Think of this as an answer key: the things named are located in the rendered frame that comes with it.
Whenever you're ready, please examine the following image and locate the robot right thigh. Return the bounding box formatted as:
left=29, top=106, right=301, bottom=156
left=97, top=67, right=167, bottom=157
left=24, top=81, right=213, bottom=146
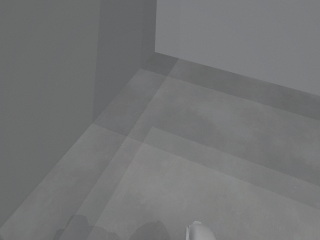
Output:
left=184, top=223, right=217, bottom=240

